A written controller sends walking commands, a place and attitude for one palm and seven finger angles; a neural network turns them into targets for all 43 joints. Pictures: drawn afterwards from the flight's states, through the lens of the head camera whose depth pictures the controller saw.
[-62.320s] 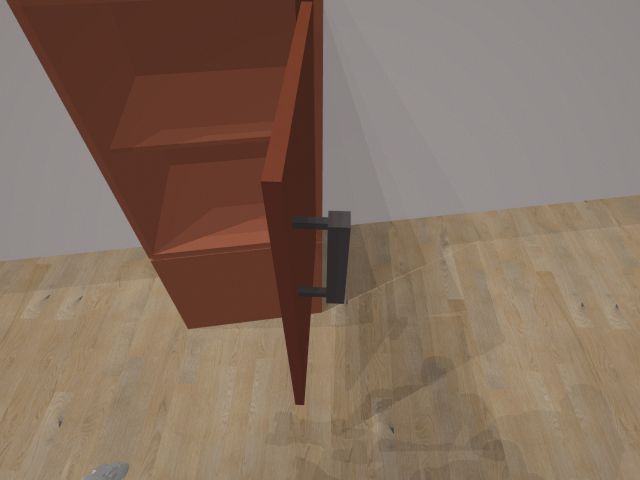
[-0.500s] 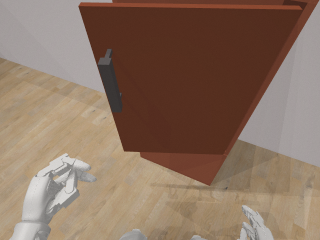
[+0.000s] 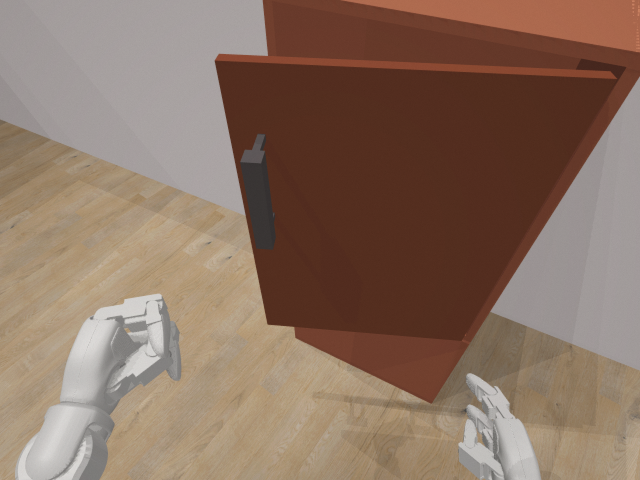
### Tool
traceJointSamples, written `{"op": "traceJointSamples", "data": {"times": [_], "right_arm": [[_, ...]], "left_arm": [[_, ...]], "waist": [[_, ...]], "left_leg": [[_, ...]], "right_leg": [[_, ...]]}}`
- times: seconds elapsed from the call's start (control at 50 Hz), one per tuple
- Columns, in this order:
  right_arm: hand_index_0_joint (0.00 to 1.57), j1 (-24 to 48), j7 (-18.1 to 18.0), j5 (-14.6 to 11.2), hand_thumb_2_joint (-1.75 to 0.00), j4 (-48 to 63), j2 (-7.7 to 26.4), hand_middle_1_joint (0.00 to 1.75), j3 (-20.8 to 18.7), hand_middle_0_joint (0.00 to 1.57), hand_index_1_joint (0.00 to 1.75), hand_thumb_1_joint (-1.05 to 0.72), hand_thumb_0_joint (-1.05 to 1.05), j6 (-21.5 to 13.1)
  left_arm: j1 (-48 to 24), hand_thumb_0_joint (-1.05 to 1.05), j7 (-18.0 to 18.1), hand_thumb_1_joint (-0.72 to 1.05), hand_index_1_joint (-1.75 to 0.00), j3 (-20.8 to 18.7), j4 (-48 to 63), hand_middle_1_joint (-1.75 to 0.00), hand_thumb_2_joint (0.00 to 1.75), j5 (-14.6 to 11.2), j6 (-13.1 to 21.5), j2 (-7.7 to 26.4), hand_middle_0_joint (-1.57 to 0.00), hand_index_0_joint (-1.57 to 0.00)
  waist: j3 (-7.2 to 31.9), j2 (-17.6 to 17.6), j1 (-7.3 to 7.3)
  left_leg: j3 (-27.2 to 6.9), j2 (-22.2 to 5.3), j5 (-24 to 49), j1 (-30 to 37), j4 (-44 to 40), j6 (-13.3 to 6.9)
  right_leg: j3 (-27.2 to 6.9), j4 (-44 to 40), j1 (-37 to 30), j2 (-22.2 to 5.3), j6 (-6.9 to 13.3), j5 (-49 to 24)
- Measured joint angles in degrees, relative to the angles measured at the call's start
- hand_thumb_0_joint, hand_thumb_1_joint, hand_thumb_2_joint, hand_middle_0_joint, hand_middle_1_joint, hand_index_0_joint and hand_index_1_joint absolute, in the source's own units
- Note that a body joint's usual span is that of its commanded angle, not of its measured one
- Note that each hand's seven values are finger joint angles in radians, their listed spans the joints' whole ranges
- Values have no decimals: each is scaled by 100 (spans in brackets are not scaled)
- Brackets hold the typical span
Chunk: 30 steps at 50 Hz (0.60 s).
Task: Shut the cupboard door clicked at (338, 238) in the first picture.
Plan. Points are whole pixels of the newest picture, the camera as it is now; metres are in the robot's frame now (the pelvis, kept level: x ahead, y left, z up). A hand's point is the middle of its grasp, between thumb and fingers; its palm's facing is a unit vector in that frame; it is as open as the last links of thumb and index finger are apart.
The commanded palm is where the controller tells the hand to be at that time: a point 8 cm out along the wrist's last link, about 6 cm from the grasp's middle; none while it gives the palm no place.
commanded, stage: raise the hand and make a fist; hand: left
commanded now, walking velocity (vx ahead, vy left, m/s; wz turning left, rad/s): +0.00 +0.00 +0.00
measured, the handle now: (263, 193) +0.45 +0.13 +0.12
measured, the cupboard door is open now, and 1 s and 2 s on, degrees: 22 22 22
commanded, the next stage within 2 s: bring the fist close to the handle in 0.54 s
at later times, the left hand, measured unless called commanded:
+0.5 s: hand (179, 340) +0.23 +0.17 +0.12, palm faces +0.02 -1.00 -0.05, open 3.1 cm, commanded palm +0.20 +0.22 +0.12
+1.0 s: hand (221, 305) +0.27 +0.14 +0.12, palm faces -0.02 -1.00 -0.04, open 3.1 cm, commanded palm +0.25 +0.19 +0.12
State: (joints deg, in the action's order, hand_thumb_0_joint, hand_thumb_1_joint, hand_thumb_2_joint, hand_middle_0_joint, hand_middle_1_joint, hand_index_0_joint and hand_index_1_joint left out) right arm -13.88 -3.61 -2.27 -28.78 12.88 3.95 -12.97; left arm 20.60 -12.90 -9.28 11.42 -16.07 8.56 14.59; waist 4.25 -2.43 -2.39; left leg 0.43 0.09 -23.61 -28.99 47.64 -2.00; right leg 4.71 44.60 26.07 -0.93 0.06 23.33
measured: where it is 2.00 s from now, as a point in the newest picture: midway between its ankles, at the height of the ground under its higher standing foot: outside the picture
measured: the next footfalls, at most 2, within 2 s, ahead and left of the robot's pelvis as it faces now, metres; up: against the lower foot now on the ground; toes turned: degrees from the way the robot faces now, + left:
none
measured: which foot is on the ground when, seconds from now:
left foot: down 0.00-1.00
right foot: down 0.00-1.00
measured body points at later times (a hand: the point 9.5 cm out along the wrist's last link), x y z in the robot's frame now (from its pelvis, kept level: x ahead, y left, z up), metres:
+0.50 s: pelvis +0.00 -0.02 +0.01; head +0.00 -0.03 +0.46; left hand +0.22 +0.22 +0.12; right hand +0.17 -0.25 -0.06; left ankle +0.01 +0.09 -0.71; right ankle -0.01 -0.12 -0.71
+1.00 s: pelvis -0.01 -0.02 +0.01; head +0.00 -0.04 +0.46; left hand +0.27 +0.19 +0.12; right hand +0.17 -0.25 -0.06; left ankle +0.01 +0.09 -0.71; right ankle -0.01 -0.12 -0.71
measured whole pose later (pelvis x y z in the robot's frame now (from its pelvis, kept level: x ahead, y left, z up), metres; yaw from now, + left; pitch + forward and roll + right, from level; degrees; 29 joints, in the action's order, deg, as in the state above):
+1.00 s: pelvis -0.01 -0.02 +0.01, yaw -1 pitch +2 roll +0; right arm -14.0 -4.0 -2.5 -34.0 14.1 3.1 -13.8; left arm 5.7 -10.2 -7.3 1.0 -13.8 4.2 12.4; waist 2.0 -2.7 -1.5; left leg 1.0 -0.4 -19.3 -22.0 39.3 -0.4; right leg 4.0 39.3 20.9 -0.3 1.6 20.5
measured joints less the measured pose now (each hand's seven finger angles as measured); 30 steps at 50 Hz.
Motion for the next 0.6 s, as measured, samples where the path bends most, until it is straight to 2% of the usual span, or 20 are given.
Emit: {"op": "traceJointSamples", "data": {"times": [0.18,0.3,0.5,0.6], "right_arm": [[20,-115,-44,-43,-90,-264,75,30,5,20,30,-90,1,-30],[20,-163,-54,-58,-90,-340,148,30,-66,20,30,-90,1,-42],[20,-131,-50,-37,-90,-385,197,30,-155,20,30,-90,1,-121],[20,-99,-58,-41,-90,-394,184,30,-142,20,30,-90,1,-136]], "left_arm": [[-367,2,-70,90,-149,-162,-52,-149,90,-68,-367,56,-130,-129],[-404,1,-115,90,-150,-218,-198,-150,90,-111,-497,6,-130,-130],[-314,2,-15,90,-150,-154,-231,-150,90,-41,-246,-55,-130,-130],[-335,2,-42,90,-150,-135,-294,-150,90,-33,-241,-55,-130,-130]], "waist": [[-75,-46,1],[-87,-32,43],[-165,6,48],[-171,-21,37]], "left_leg": [[13,4,175,418,-415,28],[54,-10,286,593,-645,58],[39,-49,341,659,-705,121],[19,-63,357,660,-709,143]], "right_leg": [[-14,-369,-389,11,22,-155],[-56,-525,-510,29,49,-240],[-43,-526,-547,69,115,-257],[-25,-524,-549,84,137,-263]]}}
